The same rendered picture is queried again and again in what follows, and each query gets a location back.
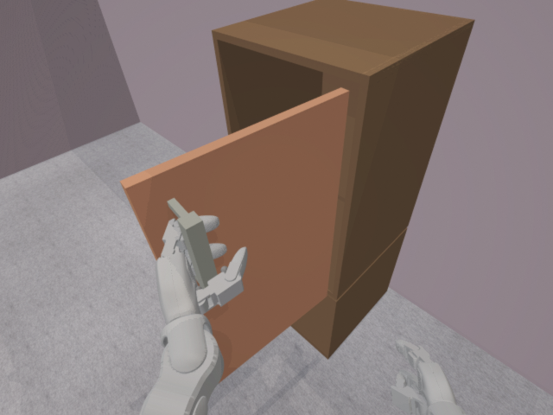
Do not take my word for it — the robot left hand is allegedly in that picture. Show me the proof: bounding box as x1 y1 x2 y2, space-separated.
156 215 247 325

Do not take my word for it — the left robot forearm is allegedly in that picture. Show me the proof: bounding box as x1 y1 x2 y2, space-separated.
139 314 224 415

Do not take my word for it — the cupboard door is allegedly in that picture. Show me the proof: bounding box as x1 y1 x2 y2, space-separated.
120 87 349 382

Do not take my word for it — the robot right hand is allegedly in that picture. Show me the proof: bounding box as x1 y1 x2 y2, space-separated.
391 340 457 415

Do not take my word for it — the handle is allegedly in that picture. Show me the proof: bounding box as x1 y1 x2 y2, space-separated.
167 198 218 298

